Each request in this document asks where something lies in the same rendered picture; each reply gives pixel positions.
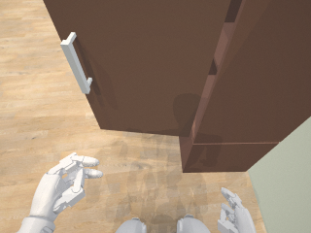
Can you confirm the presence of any cupboard door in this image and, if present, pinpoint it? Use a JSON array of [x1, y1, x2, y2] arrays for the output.
[[43, 0, 231, 137]]

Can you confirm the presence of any right robot shin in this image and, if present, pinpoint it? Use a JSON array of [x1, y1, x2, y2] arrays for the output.
[[184, 214, 194, 218]]

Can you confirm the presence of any handle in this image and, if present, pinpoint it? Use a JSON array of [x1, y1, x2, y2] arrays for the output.
[[60, 32, 92, 94]]

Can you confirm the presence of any left robot thigh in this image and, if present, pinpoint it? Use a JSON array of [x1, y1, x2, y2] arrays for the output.
[[116, 219, 147, 233]]

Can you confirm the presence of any left robot hand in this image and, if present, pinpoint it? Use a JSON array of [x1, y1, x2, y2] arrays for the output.
[[29, 152, 104, 222]]

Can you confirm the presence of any robot left forearm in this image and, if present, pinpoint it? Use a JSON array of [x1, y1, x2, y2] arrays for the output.
[[17, 216, 55, 233]]

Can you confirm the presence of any right robot hand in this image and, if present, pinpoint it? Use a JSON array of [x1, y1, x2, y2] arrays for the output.
[[218, 187, 257, 233]]

